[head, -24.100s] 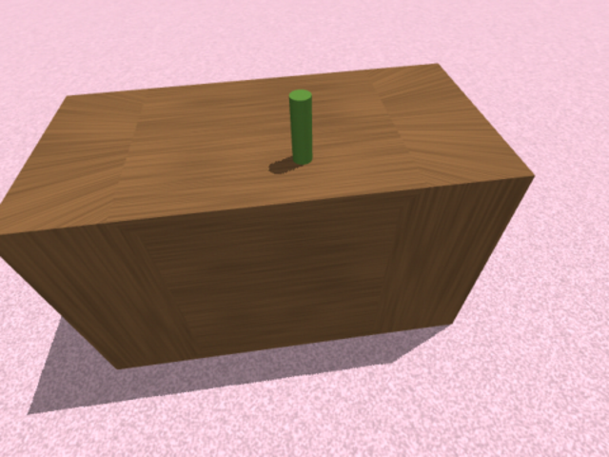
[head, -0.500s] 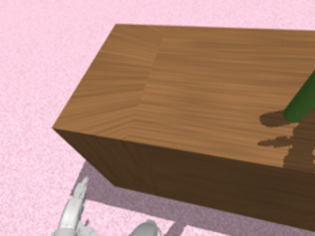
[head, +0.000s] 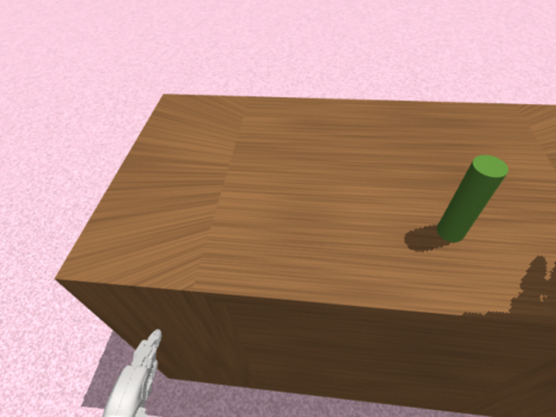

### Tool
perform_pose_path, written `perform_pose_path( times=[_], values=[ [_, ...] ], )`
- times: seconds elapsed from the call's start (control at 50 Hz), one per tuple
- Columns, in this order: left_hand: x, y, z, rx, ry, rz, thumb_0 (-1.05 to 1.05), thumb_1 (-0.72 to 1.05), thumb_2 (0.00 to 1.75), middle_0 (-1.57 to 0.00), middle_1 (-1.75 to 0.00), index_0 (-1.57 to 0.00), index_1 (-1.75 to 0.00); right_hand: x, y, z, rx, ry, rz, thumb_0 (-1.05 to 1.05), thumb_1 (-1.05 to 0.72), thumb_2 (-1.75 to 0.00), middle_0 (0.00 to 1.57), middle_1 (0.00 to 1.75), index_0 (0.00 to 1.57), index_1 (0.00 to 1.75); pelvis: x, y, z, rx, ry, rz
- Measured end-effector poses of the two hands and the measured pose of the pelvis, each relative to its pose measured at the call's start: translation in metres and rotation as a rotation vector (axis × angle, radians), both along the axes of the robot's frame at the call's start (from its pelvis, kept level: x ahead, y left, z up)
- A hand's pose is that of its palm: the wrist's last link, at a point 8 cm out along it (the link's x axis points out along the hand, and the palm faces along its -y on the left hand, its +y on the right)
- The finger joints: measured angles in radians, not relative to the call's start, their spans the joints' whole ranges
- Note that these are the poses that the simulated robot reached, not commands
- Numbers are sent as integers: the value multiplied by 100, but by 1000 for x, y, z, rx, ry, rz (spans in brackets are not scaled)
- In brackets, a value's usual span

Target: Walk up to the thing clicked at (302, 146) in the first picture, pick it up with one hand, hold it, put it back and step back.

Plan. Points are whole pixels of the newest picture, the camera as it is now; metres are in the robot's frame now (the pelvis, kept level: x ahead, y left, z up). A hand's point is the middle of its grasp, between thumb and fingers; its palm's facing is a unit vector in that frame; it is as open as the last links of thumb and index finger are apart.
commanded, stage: sink last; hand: right
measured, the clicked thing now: (468, 202) +0.48 -0.25 +0.03
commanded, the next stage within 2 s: home in 0.96 s
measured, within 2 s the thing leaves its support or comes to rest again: neither
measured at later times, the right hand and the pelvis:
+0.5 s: hand out of the picture +0.17 -0.24 +0.13, palm faces +0.37 +0.85 -0.38, open 17.7 cm; pelvis -0.02 +0.02 +0.01, yaw -2 degrees
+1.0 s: hand out of the picture +0.14 -0.26 +0.12, palm faces +0.42 +0.81 -0.41, open 17.6 cm; pelvis -0.05 +0.02 +0.01, yaw -2 degrees
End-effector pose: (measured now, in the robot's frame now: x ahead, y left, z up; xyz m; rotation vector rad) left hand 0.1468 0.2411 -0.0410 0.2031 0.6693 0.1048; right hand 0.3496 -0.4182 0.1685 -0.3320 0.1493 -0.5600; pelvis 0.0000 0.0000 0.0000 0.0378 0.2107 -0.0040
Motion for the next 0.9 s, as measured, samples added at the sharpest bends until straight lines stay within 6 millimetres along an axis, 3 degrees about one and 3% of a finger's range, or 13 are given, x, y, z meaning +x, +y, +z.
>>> perform_pose_path(
  times=[0.08, 0.2, 0.36, 0.56, 0.72, 0.8, 0.9],
  values=[
    [10, -11, 4, -61, -61, -1, -1, -49, 5, -6, -5, -7, -5, -37, 30, -11, -61, 7, 86, -1, 54, -5, 7, 5, 6, 6, 4, -3, 3, -2, -45, -2],
    [1, -7, -10, -86, 17, 40, -1, -49, 5, -6, -5, -7, -5, -97, 83, -23, -61, -34, 194, -1, 54, -5, 7, 5, 7, 6, 3, -2, 6, -13, -107, -8],
    [-10, 27, -10, 8, 40, 115, -1, -49, 3, -5, -5, -7, -4, -171, 105, -11, -120, -94, 159, -1, 58, -5, 7, 6, 7, 6, -6, 6, 7, -25, -165, -19],
    [0, 8, 5, -48, -107, 45, -1, -48, 3, -5, -5, -7, -4, -243, 146, -18, -90, -83, 196, -1, 60, -4, 6, 6, 6, 6, -21, 18, 6, -42, -204, -37],
    [-27, 34, -5, -11, -95, 93, -1, -47, 3, -5, -6, -7, -4, -260, 136, -1, -172, -143, 138, -1, 60, -5, 6, 6, 6, 7, -37, 22, 5, -54, -234, -43],
    [-43, 41, -7, 9, -69, 99, -1, -48, 4, -5, -6, -7, -4, -259, 133, -7, -182, -137, 146, -1, 59, -5, 6, 6, 6, 7, -46, 25, 5, -58, -238, -36],
    [-50, 44, -1, 37, -81, 96, -1, -49, 4, -5, -6, -7, -5, -257, 129, -23, -163, -119, 155, -1, 58, -6, 6, 6, 6, 7, -53, 26, 6, -58, -241, -31]
  ],
)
